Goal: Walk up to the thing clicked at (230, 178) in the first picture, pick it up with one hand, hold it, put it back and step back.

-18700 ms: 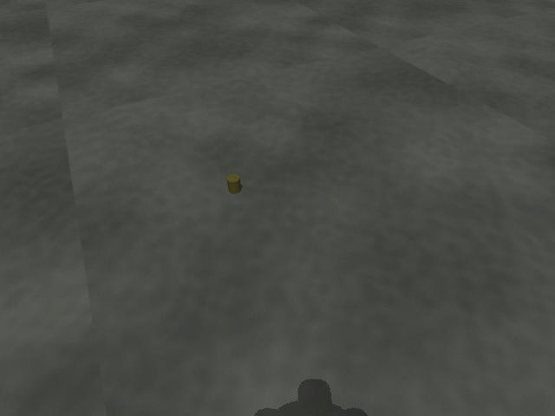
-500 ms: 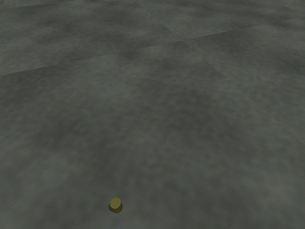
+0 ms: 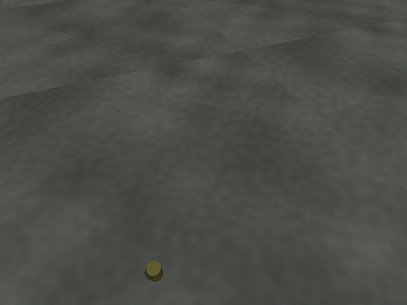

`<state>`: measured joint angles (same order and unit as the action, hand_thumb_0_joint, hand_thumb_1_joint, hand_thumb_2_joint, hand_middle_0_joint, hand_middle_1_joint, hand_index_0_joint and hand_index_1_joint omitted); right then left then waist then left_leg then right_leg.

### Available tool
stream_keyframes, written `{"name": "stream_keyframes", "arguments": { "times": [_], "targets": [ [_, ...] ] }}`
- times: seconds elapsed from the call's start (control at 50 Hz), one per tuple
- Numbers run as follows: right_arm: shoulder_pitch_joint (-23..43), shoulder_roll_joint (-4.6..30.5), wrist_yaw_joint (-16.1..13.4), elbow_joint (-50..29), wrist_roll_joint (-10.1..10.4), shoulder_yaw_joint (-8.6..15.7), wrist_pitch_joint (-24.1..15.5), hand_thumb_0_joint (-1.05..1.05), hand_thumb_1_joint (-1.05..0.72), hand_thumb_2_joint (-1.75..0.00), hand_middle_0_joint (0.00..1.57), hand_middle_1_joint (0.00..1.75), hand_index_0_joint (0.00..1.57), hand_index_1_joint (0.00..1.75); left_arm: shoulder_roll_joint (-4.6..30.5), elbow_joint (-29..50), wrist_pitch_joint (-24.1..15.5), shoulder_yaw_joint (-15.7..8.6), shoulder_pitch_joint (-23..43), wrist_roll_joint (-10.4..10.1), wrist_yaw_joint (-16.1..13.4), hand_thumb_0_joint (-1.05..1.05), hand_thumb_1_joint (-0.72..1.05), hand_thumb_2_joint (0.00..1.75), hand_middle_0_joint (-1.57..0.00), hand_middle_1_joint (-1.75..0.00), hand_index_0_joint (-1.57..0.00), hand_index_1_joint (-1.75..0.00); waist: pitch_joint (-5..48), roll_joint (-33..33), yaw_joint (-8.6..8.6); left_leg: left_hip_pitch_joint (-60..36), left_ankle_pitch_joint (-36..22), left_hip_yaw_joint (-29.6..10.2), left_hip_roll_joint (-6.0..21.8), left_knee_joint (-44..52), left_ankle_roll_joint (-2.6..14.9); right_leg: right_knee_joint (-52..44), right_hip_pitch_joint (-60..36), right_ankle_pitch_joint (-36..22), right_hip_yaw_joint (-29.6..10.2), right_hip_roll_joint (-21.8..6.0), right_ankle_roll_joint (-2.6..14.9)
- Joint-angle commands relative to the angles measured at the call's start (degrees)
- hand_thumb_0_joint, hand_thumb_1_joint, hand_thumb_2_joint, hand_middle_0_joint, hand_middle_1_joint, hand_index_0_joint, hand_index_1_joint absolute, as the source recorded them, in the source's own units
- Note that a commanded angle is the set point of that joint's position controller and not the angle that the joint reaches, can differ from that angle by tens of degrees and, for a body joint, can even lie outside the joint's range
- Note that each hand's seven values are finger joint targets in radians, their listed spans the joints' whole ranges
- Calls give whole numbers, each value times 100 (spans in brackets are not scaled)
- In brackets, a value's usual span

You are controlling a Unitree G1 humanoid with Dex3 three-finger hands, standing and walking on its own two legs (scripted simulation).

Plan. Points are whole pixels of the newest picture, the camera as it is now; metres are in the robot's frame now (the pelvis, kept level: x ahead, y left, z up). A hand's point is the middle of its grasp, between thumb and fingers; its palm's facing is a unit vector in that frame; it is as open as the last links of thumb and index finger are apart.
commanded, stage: stand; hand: left
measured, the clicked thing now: (154, 271) +0.46 +0.24 -0.74
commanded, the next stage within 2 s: walk up in 0.02 s
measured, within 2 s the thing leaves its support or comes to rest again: neither
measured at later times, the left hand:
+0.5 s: hand out of the picture +0.11 +0.26 -0.17, palm faces +0.03 -0.94 -0.34, open 7.4 cm
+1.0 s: hand out of the picture +0.17 +0.23 -0.16, palm faces +0.00 -0.94 -0.35, open 7.4 cm
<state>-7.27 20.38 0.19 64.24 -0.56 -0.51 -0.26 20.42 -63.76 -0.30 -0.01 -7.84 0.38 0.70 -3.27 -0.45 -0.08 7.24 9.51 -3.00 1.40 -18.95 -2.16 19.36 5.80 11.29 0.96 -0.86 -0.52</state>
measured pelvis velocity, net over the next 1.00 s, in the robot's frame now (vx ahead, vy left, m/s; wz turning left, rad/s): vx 0.07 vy -0.02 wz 0.03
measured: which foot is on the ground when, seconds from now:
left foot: down 0.00-1.00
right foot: down 0.00-0.60, up 0.62-0.76, down 0.78-1.00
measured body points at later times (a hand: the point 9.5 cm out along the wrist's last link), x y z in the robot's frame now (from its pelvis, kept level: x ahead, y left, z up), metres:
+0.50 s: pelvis +0.05 -0.01 -0.02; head +0.06 +0.00 +0.43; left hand +0.11 +0.30 -0.14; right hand +0.13 -0.32 -0.14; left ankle +0.01 +0.14 -0.74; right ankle -0.01 -0.12 -0.75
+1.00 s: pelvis +0.07 -0.02 -0.01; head +0.11 -0.03 +0.43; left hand +0.17 +0.28 -0.13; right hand +0.14 -0.33 -0.15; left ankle +0.04 +0.12 -0.73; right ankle +0.11 -0.14 -0.75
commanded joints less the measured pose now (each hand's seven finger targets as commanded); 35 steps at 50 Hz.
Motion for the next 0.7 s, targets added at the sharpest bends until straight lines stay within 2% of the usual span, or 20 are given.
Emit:
{"name": "stream_keyframes", "arguments": {
  "times": [0.0, 0.04, 0.08, 0.12, 0.16, 0.24, 0.3, 0.34, 0.38, 0.44, 0.48, 0.5, 0.52, 0.54, 0.56, 0.58, 0.6, 0.62, 0.64, 0.68],
  "targets": [
    [-56, 1303, -67, -402, -40, 354, -179, 0, -90, -90, 20, 30, 20, 30, 1317, 448, -88, -473, 117, 63, -47, 0, 90, 90, -20, -30, -20, -30, 633, 226, 34, -10, 63, -265, 367, 152, 400, -224, -189, 307, -359, -459, 270],
    [-57, 1361, -64, -442, -101, 399, -182, 0, -90, -90, 20, 30, 20, 30, 1300, 490, -26, -502, 109, 107, -11, 0, 90, 90, -20, -30, -20, -30, 236, 149, 54, 294, 1297, -339, 321, 180, 503, -154, 253, 1370, -423, -399, 360],
    [-54, 1359, -56, -529, -120, 436, -188, 0, -90, -90, 20, 30, 20, 30, 1242, 527, 4, -551, 46, 112, 9, 0, 90, 90, -20, -30, -20, -30, -126, 51, 82, 588, 1686, -512, 376, 235, 556, -101, 545, 1757, -447, -347, 398],
    [-101, 1320, -58, -620, -138, 426, -215, 0, -90, -90, 20, 30, 20, 30, 1187, 634, -2, -561, 36, 123, 31, 0, 90, 90, -20, -30, -20, -30, -385, -61, 106, 792, 1656, -610, 399, 220, 596, -66, 673, 1607, -527, -358, 425],
    [-120, 1273, -62, -716, -120, 408, -255, 0, -90, -90, 20, 30, 20, 30, 1198, 687, -35, -582, -24, 123, 36, 0, 90, 90, -20, -30, -20, -30, -339, -64, 133, 813, 876, -594, 415, 39, 590, -47, 461, 951, -573, -409, 437],
    [-288, 1259, -112, -856, -68, 418, -334, 0, -90, -90, 20, 30, 20, 30, 1287, 794, -78, -609, -111, 61, 7, 0, 90, 90, -20, -30, -20, -30, 456, -30, 97, 230, -1402, -276, 383, -498, 520, 358, -187, -1305, -471, -541, 414],
    [-384, 1298, -155, -963, -43, 486, -293, 0, -90, -90, 20, 30, 20, 30, 1281, 871, -36, -622, -197, 17, -33, 0, 90, 90, -20, -30, -20, -30, 720, 79, 86, -59, -2025, -173, 407, -854, 603, 674, -284, -1905, -284, -491, 393],
    [-403, 1291, -174, -1046, -24, 502, -254, 0, -90, -90, 20, 30, 20, 30, 1291, 922, -14, -635, -268, 9, -56, 0, 90, 90, -20, -30, -20, -30, 775, 203, 95, -50, -1932, -86, 383, -1102, 653, 772, -288, -1937, -282, -511, 440],
    [-338, 1236, -178, -1135, -15, 496, -219, 0, -90, -90, 20, 30, 20, 30, 1337, 960, -2, -642, -313, 19, -67, 0, 90, 90, -20, -30, -20, -30, 690, 380, 124, 262, -1484, 90, 227, -1393, 629, 710, -376, -1788, -434, -606, 563],
    [-184, 1089, -180, -1238, -29, 473, -179, 0, -90, -90, 20, 30, 20, 30, 1467, 1060, 27, -679, -313, 26, -88, 0, 90, 90, -20, -30, -20, -30, 294, 630, 182, 882, -375, 457, -141, -1806, 473, 588, -408, -1836, -769, -1006, 964],
    [-235, 1011, -168, -1240, -67, 462, -195, 0, -90, -90, 20, 30, 20, 30, 1469, 1143, 33, -653, -229, 58, -79, 0, 90, 90, -20, -30, -20, -30, -10, 752, 109, 878, 740, 544, -183, -1438, 479, 615, -82, -1857, -823, -1164, 1045],
    [-401, 1031, -159, -1193, -76, 487, -224, 0, -90, -90, 20, 30, 20, 30, 1480, 1188, 45, -648, -85, 69, -66, 0, 90, 90, -20, -30, -20, -30, -71, 711, -12, 580, 381, 475, -112, -1115, 521, 755, 199, -1637, -675, -1064, 952],
    [-680, 1174, -146, -1112, -104, 541, -271, 0, -90, -90, 20, 30, 20, 30, 1370, 1300, 51, -615, 125, 59, -52, 0, 90, 90, -20, -30, -20, -30, -54, 323, -138, -9, -752, 118, 124, -877, 616, 1189, 723, -1314, -396, -782, 720],
    [-982, 1462, -149, -1034, -121, 645, -317, 0, -90, -90, 20, 30, 20, 30, 1184, 1423, 47, -564, 274, 24, -42, 0, 90, 90, -20, -30, -20, -30, 90, -276, -261, -682, -1824, -649, 729, -563, 880, 2060, 1282, -991, 43, -265, 413],
    [-1124, 1730, -161, -1018, -93, 706, -353, 0, -90, -90, 20, 30, 20, 30, 953, 1447, 67, -517, 263, -4, -44, 0, 90, 90, -20, -30, -20, -30, 154, -924, -308, -1177, -2673, -1563, 1491, -310, 1372, 2920, 1918, 773, 219, 191, 222],
    [-1197, 1851, -185, -1037, -92, 763, -383, 0, -90, -90, 20, 30, 20, 30, 987, 1474, 102, -547, 327, 21, -68, 0, 90, 90, -20, -30, -20, -30, 80, -882, -352, -1445, -3455, -1948, 2013, -271, 1777, 3179, 2311, 2398, -65, 127, 237],
    [-1123, 1891, -206, -1065, -121, 769, -395, 0, -90, -90, 20, 30, 20, 30, 964, 1508, 92, -525, 382, 4, -73, 0, 90, 90, -20, -30, -20, -30, 7, -768, -315, -1374, -3598, -1926, 2064, -316, 1881, 2989, 2385, 2472, -383, -69, 242],
    [-963, 1828, -216, -1149, -130, 779, -386, 0, -90, -90, 20, 30, 20, 30, 1019, 1532, 40, -521, 424, -12, -61, 0, 90, 90, -20, -30, -20, -30, -12, -804, -311, -1235, -3440, -1634, 1885, -345, 1779, 2977, 2388, 2431, -445, -132, 283],
    [-863, 1723, -242, -1234, -136, 726, -388, 0, -90, -90, 20, 30, 20, 30, 1041, 1519, 24, -531, 353, -23, -40, 0, 90, 90, -20, -30, -20, -30, 22, -810, -234, -1115, -3677, -1178, 1641, -508, 1571, 2760, 2142, 2272, -468, -186, 297],
    [-457, 1556, -267, -1356, -121, 659, -348, 0, -90, -90, 20, 30, 20, 30, 980, 1450, 19, -525, 101, -60, -8, 0, 90, 90, -20, -30, -20, -30, 175, -1084, -78, -1095, -3409, -647, 1295, -702, 1231, 1903, 1783, 1613, -247, -237, 260]
  ]
}}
